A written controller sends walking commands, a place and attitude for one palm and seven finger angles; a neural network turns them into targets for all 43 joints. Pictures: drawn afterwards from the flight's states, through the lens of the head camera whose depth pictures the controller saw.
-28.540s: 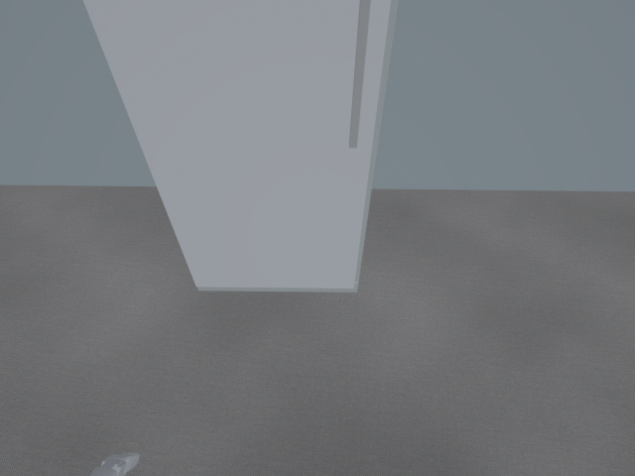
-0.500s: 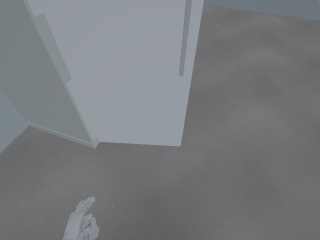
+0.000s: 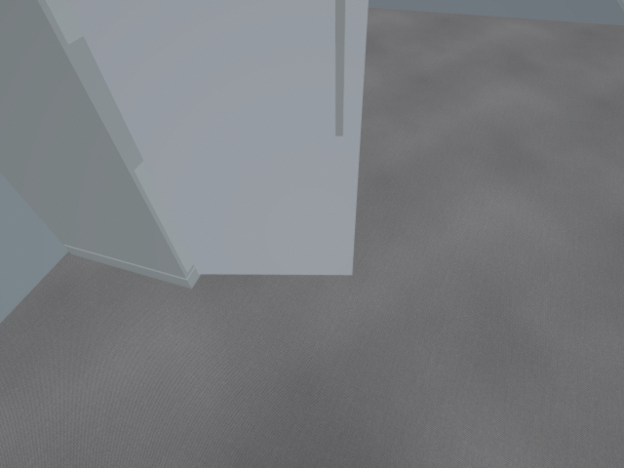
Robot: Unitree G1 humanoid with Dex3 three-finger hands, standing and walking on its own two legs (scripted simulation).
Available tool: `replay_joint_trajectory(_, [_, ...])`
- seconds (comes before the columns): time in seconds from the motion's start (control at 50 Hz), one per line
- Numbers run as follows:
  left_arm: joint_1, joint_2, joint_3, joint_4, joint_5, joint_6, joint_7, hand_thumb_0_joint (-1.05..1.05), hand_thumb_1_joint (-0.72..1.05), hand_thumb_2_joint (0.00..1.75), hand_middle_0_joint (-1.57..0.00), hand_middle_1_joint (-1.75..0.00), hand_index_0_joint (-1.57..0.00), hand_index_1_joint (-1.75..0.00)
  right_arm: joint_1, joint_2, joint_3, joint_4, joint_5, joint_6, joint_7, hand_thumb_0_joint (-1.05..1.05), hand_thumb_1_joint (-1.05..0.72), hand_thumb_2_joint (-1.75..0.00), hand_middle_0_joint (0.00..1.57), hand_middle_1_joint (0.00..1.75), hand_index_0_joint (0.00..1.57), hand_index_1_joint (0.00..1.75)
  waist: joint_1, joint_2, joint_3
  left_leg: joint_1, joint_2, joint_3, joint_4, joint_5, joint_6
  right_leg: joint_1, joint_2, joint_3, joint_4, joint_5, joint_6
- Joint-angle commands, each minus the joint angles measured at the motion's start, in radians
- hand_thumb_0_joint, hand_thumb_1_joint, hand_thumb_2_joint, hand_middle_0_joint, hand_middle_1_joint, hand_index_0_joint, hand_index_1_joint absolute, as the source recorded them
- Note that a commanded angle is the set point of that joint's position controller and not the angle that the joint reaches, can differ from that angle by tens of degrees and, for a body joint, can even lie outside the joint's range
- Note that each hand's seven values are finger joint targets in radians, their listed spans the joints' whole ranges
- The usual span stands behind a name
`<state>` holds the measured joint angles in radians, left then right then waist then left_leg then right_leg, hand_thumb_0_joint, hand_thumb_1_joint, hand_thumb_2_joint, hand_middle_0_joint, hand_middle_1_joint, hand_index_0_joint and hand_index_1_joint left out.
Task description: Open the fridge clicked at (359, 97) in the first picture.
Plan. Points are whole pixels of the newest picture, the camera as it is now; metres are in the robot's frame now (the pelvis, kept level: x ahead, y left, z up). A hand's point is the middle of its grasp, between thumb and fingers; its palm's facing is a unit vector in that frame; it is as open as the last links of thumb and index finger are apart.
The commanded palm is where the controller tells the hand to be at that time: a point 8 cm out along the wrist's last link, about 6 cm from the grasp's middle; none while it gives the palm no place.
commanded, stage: let the arm hang, fingers relaxed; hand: right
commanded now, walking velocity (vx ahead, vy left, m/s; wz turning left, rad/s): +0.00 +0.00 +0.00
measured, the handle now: (339, 52) +0.82 +0.00 +0.15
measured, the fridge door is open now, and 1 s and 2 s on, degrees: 74 74 74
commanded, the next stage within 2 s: look to check the result in 0.74 s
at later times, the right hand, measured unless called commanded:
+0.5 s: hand out of the picture -0.01 -0.23 -0.16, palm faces -0.02 +0.96 -0.28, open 7.4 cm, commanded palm none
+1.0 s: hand out of the picture +0.07 -0.23 -0.15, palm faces -0.06 +0.95 -0.30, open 7.4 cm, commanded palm none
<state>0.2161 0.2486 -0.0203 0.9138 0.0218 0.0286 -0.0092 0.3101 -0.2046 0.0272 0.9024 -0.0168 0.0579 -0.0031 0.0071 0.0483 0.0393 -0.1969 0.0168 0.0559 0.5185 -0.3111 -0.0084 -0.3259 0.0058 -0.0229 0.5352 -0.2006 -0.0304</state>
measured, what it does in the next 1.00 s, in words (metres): stands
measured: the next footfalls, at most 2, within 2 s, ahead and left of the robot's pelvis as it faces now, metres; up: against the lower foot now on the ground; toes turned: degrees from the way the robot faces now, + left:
none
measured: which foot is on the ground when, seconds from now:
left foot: down 0.00-1.00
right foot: down 0.00-1.00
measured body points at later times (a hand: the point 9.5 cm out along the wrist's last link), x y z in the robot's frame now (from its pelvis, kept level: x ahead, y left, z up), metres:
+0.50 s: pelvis -0.02 -0.01 +0.01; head -0.02 -0.01 +0.46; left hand -0.01 +0.23 -0.15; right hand -0.01 -0.28 -0.14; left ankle -0.02 +0.12 -0.73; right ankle +0.05 -0.10 -0.73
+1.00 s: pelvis +0.01 +0.00 +0.01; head +0.03 +0.00 +0.46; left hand +0.06 +0.29 -0.13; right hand +0.08 -0.28 -0.13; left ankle -0.02 +0.12 -0.73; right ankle +0.05 -0.10 -0.73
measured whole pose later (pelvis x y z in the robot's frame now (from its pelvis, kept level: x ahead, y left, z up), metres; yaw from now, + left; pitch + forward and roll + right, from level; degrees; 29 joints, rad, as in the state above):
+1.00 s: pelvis +0.01 +0.00 +0.01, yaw +1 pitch -1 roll +0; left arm 0.13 0.30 0.02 1.12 0.01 -0.01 0.00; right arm 0.14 -0.30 -0.01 1.13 -0.01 -0.02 0.00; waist 0.01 -0.01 0.05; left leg -0.10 0.01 0.03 0.35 -0.23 -0.01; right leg -0.22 0.00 -0.04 0.36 -0.13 -0.03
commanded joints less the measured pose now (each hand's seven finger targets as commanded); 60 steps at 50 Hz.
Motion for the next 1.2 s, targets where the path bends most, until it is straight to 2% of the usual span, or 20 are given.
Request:
replay_joint_trajectory(0.0, [-0.028, 0.111, 0.043, -0.020, 0.003, -0.016, 0.024, 0.00, 0.90, 0.90, -0.20, -0.30, -0.20, -0.30, -0.012, -0.162, -0.049, 0.003, 0.004, -0.055, -0.009, 0.00, -0.90, -0.90, 0.20, 0.30, 0.20, 0.30, 0.004, -0.213, -0.020, -0.052, 0.078, -0.130, -0.187, -0.086, 0.056, 0.041, -0.080, 0.119, -0.179, -0.168, -0.002])
replay_joint_trajectory(0.02, [-0.014, 0.106, 0.045, -0.006, 0.001, -0.015, 0.026, 0.00, 0.90, 0.90, -0.20, -0.30, -0.20, -0.30, -0.005, -0.162, -0.049, 0.029, 0.003, -0.055, -0.009, 0.00, -0.90, -0.90, 0.20, 0.30, 0.20, 0.30, 0.006, -0.227, -0.017, -0.053, 0.076, -0.128, -0.191, -0.092, 0.059, 0.037, -0.081, 0.123, -0.188, -0.190, -0.003])
replay_joint_trajectory(0.06, [0.008, 0.109, 0.053, 0.019, -0.002, -0.015, 0.031, 0.00, 0.90, 0.90, -0.20, -0.30, -0.20, -0.30, 0.010, -0.155, -0.048, 0.071, 0.002, -0.059, -0.009, 0.00, -0.90, -0.90, 0.20, 0.30, 0.20, 0.30, 0.008, -0.168, -0.028, -0.058, 0.074, -0.124, -0.205, -0.091, 0.060, 0.061, -0.088, 0.127, -0.183, -0.183, -0.006])
replay_joint_trajectory(0.2, [0.071, 0.112, 0.069, 0.094, -0.003, -0.017, 0.040, 0.00, 0.90, 0.90, -0.20, -0.30, -0.20, -0.30, 0.036, -0.126, -0.049, 0.165, -0.003, -0.060, -0.015, 0.00, -0.90, -0.90, 0.20, 0.30, 0.20, 0.30, 0.006, -0.062, 0.029, -0.099, 0.057, -0.105, -0.198, -0.131, 0.055, 0.048, -0.115, 0.158, -0.235, -0.245, -0.019])
replay_joint_trajectory(0.32, [0.070, 0.120, 0.079, 0.129, -0.001, -0.022, 0.038, 0.00, 0.90, 0.90, -0.20, -0.30, -0.20, -0.30, 0.038, -0.138, -0.057, 0.192, -0.006, -0.059, -0.020, 0.00, -0.90, -0.90, 0.20, 0.30, 0.20, 0.30, -0.006, -0.047, 0.049, -0.094, 0.049, -0.101, -0.173, -0.121, 0.051, 0.025, -0.125, 0.176, -0.281, -0.277, -0.026])
replay_joint_trajectory(0.34, [0.063, 0.125, 0.080, 0.129, -0.002, -0.024, 0.037, 0.00, 0.90, 0.90, -0.20, -0.30, -0.20, -0.30, 0.044, -0.148, -0.059, 0.193, -0.007, -0.062, -0.020, 0.00, -0.90, -0.90, 0.20, 0.30, 0.20, 0.30, -0.013, -0.042, 0.039, -0.080, 0.052, -0.105, -0.179, -0.109, 0.052, 0.024, -0.120, 0.167, -0.270, -0.258, -0.028])
replay_joint_trajectory(0.4, [0.059, 0.112, 0.079, 0.138, -0.001, -0.025, 0.032, 0.00, 0.90, 0.90, -0.20, -0.30, -0.20, -0.30, 0.012, -0.158, -0.061, 0.189, -0.006, -0.065, -0.019, 0.00, -0.90, -0.90, 0.20, 0.30, 0.20, 0.30, -0.004, -0.008, 0.048, -0.110, 0.071, -0.124, -0.207, -0.143, 0.056, 0.046, -0.104, 0.137, -0.247, -0.211, -0.019])
replay_joint_trajectory(0.44, [0.056, 0.120, 0.080, 0.144, -0.002, -0.027, 0.030, 0.00, 0.90, 0.90, -0.20, -0.30, -0.20, -0.30, -0.006, -0.173, -0.063, 0.182, -0.006, -0.070, -0.019, 0.00, -0.90, -0.90, 0.20, 0.30, 0.20, 0.30, -0.002, -0.006, 0.039, -0.113, 0.077, -0.132, -0.218, -0.140, 0.058, 0.064, -0.102, 0.129, -0.232, -0.175, -0.018])
replay_joint_trajectory(0.5, [0.041, 0.120, 0.078, 0.151, 0.000, -0.032, 0.029, 0.00, 0.90, 0.90, -0.20, -0.30, -0.20, -0.30, -0.043, -0.179, -0.066, 0.176, -0.005, -0.070, -0.018, 0.00, -0.90, -0.90, 0.20, 0.30, 0.20, 0.30, 0.002, -0.047, 0.046, -0.112, 0.074, -0.130, -0.208, -0.123, 0.055, 0.064, -0.109, 0.144, -0.256, -0.181, -0.014])
replay_joint_trajectory(0.52, [0.031, 0.131, 0.079, 0.151, 0.000, -0.035, 0.029, 0.00, 0.90, 0.90, -0.20, -0.30, -0.20, -0.30, -0.049, -0.186, -0.067, 0.173, -0.005, -0.071, -0.017, 0.00, -0.90, -0.90, 0.20, 0.30, 0.20, 0.30, -0.001, -0.073, 0.046, -0.097, 0.072, -0.128, -0.202, -0.099, 0.054, 0.057, -0.114, 0.154, -0.270, -0.186, -0.016])
replay_joint_trajectory(0.56, [0.011, 0.142, 0.078, 0.147, -0.001, -0.041, 0.028, 0.00, 0.90, 0.90, -0.20, -0.30, -0.20, -0.30, -0.057, -0.196, -0.067, 0.174, -0.004, -0.076, -0.016, 0.00, -0.90, -0.90, 0.20, 0.30, 0.20, 0.30, -0.007, -0.067, 0.025, -0.059, 0.077, -0.125, -0.197, -0.043, 0.054, 0.060, -0.116, 0.153, -0.268, -0.144, -0.016])
replay_joint_trajectory(0.62, [-0.009, 0.156, 0.076, 0.151, -0.002, -0.047, 0.029, 0.00, 0.90, 0.90, -0.20, -0.30, -0.20, -0.30, -0.085, -0.206, -0.068, 0.172, -0.002, -0.078, -0.014, 0.00, -0.90, -0.90, 0.20, 0.30, 0.20, 0.30, -0.007, -0.096, 0.014, -0.035, 0.077, -0.123, -0.195, 0.001, 0.052, 0.074, -0.123, 0.157, -0.281, -0.116, -0.014])
replay_joint_trajectory(0.66, [-0.029, 0.167, 0.077, 0.149, -0.004, -0.049, 0.027, 0.00, 0.90, 0.90, -0.20, -0.30, -0.20, -0.30, -0.103, -0.218, -0.068, 0.171, -0.002, -0.081, -0.013, 0.00, -0.90, -0.90, 0.20, 0.30, 0.20, 0.30, -0.007, -0.083, 0.020, -0.023, 0.084, -0.123, -0.207, 0.016, 0.051, 0.074, -0.122, 0.150, -0.276, -0.083, -0.011])
replay_joint_trajectory(0.82, [-0.074, 0.211, 0.076, 0.153, -0.007, -0.055, 0.026, 0.00, 0.90, 0.90, -0.20, -0.30, -0.20, -0.30, -0.162, -0.257, -0.069, 0.170, 0.003, -0.093, -0.010, 0.00, -0.90, -0.90, 0.20, 0.30, 0.20, 0.30, 0.002, -0.070, -0.046, 0.012, 0.103, -0.133, -0.239, 0.089, 0.050, 0.165, -0.124, 0.126, -0.240, 0.075, -0.003])
replay_joint_trajectory(0.88, [-0.093, 0.221, 0.074, 0.156, -0.008, -0.055, 0.025, 0.00, 0.90, 0.90, -0.20, -0.30, -0.20, -0.30, -0.180, -0.267, -0.067, 0.174, 0.004, -0.097, -0.010, 0.00, -0.90, -0.90, 0.20, 0.30, 0.20, 0.30, 0.006, -0.044, -0.058, 0.023, 0.111, -0.137, -0.248, 0.140, 0.050, 0.189, -0.127, 0.118, -0.226, 0.138, -0.001])
replay_joint_trajectory(0.92, [-0.108, 0.232, 0.072, 0.159, -0.009, -0.053, 0.025, 0.00, 0.90, 0.90, -0.20, -0.30, -0.20, -0.30, -0.189, -0.275, -0.065, 0.175, 0.005, -0.096, -0.009, 0.00, -0.90, -0.90, 0.20, 0.30, 0.20, 0.30, 0.006, -0.061, -0.053, 0.022, 0.111, -0.133, -0.253, 0.134, 0.048, 0.197, -0.130, 0.119, -0.232, 0.132, 0.000])
replay_joint_trajectory(0.98, [-0.124, 0.244, 0.070, 0.160, -0.010, -0.054, 0.025, 0.00, 0.90, 0.90, -0.20, -0.30, -0.20, -0.30, -0.198, -0.288, -0.064, 0.179, 0.006, -0.099, -0.010, 0.00, -0.90, -0.90, 0.20, 0.30, 0.20, 0.30, 0.006, -0.050, -0.074, 0.047, 0.117, -0.133, -0.254, 0.206, 0.045, 0.217, -0.134, 0.113, -0.221, 0.190, 0.002])
replay_joint_trajectory(1.18, [-0.166, 0.273, 0.066, 0.159, -0.012, -0.054, 0.024, 0.00, 0.90, 0.90, -0.20, -0.30, -0.20, -0.30, -0.220, -0.315, -0.062, 0.179, 0.006, -0.098, -0.010, 0.00, -0.90, -0.90, 0.20, 0.30, 0.20, 0.30, 0.004, -0.055, -0.088, 0.080, 0.122, -0.127, -0.261, 0.259, 0.040, 0.248, -0.143, 0.112, -0.232, 0.242, 0.004])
